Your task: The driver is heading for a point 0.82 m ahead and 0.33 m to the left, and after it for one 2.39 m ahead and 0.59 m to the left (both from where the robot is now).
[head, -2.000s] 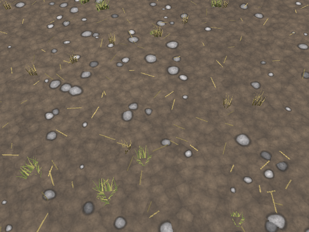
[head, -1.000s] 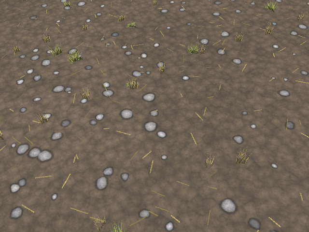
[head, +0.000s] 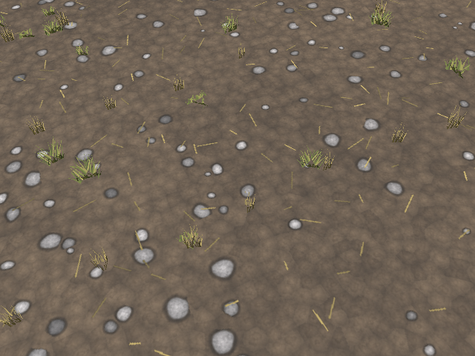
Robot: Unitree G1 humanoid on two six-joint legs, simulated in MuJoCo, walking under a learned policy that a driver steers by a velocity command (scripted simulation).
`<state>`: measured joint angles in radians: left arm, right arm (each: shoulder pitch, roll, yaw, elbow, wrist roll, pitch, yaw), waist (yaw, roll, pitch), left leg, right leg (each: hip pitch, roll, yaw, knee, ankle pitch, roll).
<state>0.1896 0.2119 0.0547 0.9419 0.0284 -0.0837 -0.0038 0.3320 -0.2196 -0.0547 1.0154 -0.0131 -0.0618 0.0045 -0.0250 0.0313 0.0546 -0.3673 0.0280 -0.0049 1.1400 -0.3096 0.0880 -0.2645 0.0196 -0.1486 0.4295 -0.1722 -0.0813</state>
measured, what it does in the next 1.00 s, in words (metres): walks ahead, turning left: left foot, then right foot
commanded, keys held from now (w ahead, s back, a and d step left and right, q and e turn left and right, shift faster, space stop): w+q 1.00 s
